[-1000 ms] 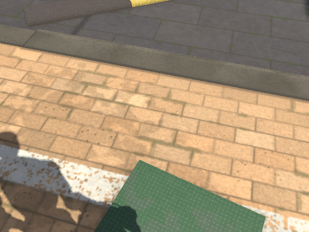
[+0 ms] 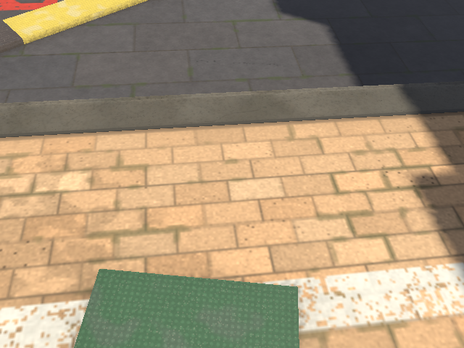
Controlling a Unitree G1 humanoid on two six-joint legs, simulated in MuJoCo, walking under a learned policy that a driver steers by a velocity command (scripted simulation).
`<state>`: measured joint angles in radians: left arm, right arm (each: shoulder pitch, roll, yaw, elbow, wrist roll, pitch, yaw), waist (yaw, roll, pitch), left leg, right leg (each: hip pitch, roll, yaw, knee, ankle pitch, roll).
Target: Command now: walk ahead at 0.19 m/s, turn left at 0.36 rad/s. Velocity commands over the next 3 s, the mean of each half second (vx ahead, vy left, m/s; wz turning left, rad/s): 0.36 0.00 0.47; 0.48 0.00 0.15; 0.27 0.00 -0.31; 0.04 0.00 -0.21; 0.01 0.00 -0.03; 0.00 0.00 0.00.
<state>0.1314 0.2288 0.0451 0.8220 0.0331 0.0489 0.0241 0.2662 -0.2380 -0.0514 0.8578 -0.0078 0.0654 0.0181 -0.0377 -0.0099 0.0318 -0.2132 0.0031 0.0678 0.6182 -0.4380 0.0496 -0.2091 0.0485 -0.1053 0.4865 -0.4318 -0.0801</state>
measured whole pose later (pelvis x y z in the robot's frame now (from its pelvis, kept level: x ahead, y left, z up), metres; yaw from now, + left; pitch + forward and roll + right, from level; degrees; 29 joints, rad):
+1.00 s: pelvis +0.47 +0.08 +0.01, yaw +19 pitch +2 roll -1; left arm 0.50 0.20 0.02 0.95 0.01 -0.09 0.00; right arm -0.03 -0.19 0.00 0.72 -0.04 -0.05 0.04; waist 0.09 0.01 0.05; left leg -0.51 -0.01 0.08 0.53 -0.11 0.10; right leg 0.10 0.05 -0.05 0.27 -0.40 -0.04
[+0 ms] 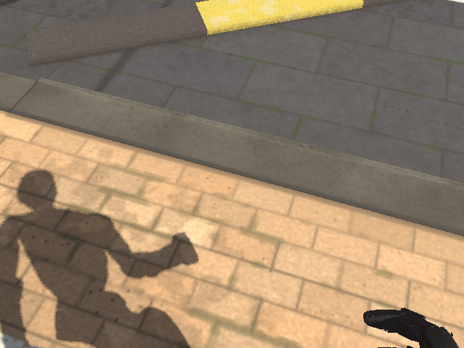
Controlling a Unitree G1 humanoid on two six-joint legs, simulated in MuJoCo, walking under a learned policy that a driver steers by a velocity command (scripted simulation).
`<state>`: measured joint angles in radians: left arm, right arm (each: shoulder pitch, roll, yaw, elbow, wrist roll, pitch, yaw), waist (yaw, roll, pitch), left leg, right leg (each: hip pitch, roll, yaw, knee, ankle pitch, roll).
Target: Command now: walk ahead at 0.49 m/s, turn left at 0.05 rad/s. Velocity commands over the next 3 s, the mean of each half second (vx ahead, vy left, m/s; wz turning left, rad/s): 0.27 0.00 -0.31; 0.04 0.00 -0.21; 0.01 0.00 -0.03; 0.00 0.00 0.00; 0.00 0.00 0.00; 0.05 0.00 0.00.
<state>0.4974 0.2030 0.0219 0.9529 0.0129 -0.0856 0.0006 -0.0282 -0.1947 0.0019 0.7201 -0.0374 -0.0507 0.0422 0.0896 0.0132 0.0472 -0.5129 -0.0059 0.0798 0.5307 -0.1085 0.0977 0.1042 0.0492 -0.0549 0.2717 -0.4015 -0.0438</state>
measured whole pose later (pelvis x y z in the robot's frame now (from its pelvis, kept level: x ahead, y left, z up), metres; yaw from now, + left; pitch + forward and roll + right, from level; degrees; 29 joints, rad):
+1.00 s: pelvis +0.25 -0.02 +0.01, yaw -17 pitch -1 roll +0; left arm 0.20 0.20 0.03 0.90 0.01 0.01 0.01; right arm 0.29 -0.19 -0.03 0.96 -0.02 0.01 -0.04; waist 0.00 -0.03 0.02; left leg -0.19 0.00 0.02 0.51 -0.31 0.01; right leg -0.30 0.07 -0.02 0.46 -0.11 -0.05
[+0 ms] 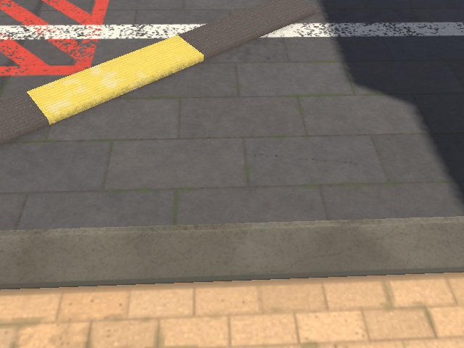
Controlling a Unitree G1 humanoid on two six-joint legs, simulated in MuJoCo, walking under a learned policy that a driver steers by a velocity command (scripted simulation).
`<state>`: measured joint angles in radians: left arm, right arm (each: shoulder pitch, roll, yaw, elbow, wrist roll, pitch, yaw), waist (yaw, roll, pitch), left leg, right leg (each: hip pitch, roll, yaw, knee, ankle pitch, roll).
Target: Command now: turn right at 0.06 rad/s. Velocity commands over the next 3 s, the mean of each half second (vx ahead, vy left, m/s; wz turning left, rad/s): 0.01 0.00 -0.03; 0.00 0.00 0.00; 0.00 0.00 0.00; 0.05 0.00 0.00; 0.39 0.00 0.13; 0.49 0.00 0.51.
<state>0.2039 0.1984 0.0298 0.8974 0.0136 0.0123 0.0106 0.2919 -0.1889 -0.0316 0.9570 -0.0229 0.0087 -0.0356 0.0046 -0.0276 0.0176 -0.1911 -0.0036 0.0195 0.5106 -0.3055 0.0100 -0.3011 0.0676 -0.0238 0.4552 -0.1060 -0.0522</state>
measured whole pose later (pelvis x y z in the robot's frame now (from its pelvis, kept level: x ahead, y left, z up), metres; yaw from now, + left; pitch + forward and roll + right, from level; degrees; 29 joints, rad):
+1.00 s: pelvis +0.07 +0.00 +0.00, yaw +1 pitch -2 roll +0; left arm 0.29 0.12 0.00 1.16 0.01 -0.01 0.05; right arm 0.31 -0.14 -0.02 1.18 -0.01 0.00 -0.06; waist 0.00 0.02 0.04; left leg -0.02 0.01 0.00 0.41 -0.37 0.00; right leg -0.14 0.07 -0.03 0.38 -0.07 -0.05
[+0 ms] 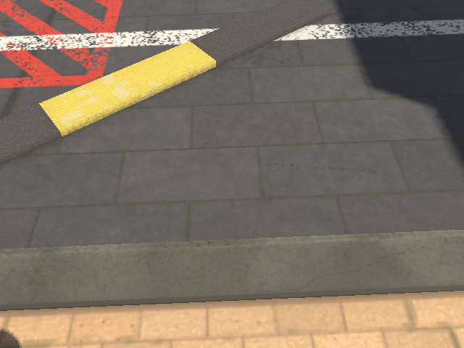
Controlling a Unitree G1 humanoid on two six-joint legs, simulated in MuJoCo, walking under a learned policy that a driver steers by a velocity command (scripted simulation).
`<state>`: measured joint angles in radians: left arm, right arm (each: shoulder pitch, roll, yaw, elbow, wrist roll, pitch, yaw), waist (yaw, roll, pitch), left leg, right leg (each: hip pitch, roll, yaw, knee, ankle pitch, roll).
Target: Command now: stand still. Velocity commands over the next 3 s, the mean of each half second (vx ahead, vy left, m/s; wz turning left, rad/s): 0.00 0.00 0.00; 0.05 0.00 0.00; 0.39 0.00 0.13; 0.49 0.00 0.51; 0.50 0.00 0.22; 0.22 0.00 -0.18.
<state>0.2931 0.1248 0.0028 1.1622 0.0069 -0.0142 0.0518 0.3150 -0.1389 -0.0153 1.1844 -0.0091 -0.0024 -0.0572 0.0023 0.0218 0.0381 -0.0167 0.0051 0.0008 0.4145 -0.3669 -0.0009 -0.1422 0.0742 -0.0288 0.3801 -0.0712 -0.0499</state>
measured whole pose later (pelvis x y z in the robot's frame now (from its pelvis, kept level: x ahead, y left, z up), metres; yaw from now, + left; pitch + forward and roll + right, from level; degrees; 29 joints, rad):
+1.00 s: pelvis +0.03 +0.01 -0.01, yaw +0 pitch -1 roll +1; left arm 0.37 0.11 0.00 1.17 0.02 -0.01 0.04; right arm 0.42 -0.13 -0.02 1.18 -0.02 -0.02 -0.05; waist -0.01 0.01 0.01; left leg 0.01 -0.02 0.03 0.45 -0.44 0.03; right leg -0.20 0.04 -0.03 0.58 -0.31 -0.06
